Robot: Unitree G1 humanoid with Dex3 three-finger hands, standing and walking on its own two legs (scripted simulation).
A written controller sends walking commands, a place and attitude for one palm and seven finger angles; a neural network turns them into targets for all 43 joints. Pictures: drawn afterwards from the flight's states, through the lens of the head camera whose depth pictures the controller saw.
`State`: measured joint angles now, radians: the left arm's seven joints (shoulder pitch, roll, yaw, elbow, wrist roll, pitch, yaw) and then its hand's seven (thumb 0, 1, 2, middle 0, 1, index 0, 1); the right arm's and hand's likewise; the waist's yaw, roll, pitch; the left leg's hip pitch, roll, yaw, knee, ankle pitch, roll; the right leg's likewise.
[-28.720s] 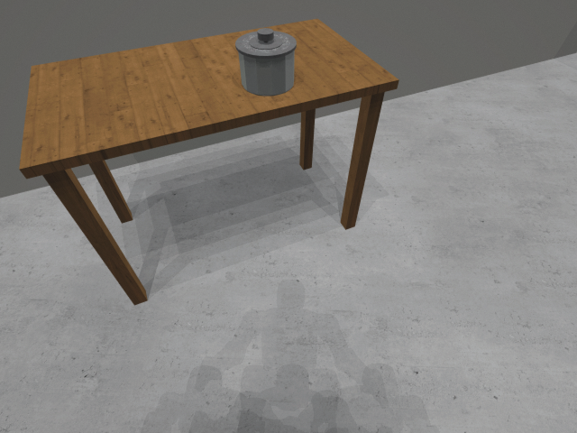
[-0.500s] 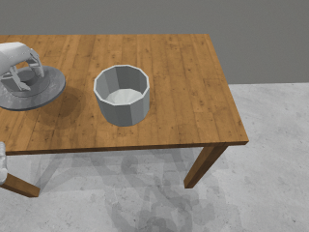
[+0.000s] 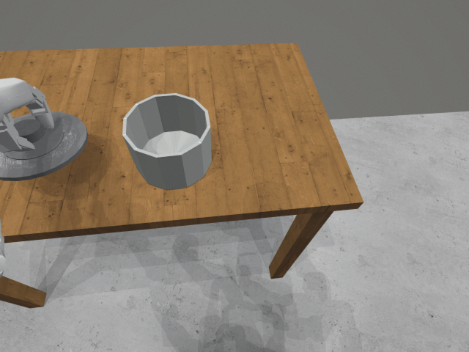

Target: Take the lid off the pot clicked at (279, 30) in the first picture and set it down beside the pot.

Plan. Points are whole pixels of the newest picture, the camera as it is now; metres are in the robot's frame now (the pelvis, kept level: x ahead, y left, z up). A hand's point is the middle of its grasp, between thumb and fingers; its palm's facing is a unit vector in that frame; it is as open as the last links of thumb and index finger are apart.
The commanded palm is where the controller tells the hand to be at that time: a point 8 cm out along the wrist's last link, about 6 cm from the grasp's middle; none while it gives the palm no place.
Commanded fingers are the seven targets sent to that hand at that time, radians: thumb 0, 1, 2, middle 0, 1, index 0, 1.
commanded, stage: lower the lid onto the table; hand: left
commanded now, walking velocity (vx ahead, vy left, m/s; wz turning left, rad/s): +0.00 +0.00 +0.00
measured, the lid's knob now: (27, 131) +0.47 +0.33 +0.08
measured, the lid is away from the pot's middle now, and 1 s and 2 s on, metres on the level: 0.23 0.23 0.24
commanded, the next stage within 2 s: open the fingers wide in 1.36 s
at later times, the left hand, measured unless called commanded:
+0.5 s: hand (30, 142) +0.46 +0.33 +0.08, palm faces -0.50 -0.10 -0.86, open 7.7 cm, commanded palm +0.49 +0.33 +0.14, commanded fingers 0.00 0.67 0.95 -0.93 -1.10 -0.85 -1.04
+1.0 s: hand (40, 153) +0.46 +0.33 +0.04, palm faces -0.53 -0.12 -0.84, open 7.7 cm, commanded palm +0.51 +0.34 +0.11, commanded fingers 0.00 0.67 0.95 -0.93 -1.10 -0.85 -1.04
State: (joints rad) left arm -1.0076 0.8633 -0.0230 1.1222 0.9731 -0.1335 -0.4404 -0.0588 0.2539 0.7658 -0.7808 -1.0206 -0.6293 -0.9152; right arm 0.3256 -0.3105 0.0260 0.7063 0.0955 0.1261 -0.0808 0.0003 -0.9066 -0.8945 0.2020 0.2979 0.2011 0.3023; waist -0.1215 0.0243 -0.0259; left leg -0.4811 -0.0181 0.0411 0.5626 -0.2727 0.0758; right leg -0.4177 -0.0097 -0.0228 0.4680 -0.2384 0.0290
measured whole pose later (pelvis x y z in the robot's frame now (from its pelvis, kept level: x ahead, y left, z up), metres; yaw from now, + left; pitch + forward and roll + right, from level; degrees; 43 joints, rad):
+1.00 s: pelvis +0.00 +0.00 -0.01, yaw -1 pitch +16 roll -3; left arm -0.98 0.88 0.00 1.20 1.00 -0.19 -0.37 -0.06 0.26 0.77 -0.78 -1.02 -0.62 -0.91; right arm 0.35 -0.31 0.03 0.71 0.09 0.13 -0.11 0.00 -0.91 -0.89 0.20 0.30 0.20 0.30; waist -0.15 0.01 -0.05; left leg -0.64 0.00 0.05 0.69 -0.33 0.08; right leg -0.57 0.01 -0.02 0.59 -0.29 0.03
